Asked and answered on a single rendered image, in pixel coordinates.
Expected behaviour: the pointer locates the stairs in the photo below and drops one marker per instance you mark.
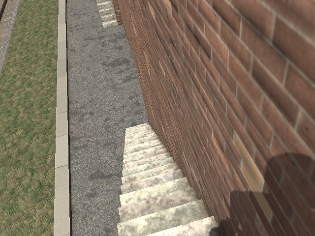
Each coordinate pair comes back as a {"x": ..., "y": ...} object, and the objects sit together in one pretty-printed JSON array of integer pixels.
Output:
[
  {"x": 107, "y": 13},
  {"x": 157, "y": 199}
]

